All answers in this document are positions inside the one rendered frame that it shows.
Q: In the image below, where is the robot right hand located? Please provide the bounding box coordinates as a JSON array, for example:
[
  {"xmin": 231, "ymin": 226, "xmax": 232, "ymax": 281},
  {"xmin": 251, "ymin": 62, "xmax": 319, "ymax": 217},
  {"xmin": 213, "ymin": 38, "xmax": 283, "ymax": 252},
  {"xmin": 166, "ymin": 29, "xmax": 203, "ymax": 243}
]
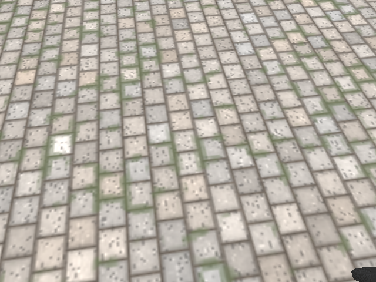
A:
[{"xmin": 351, "ymin": 267, "xmax": 376, "ymax": 282}]

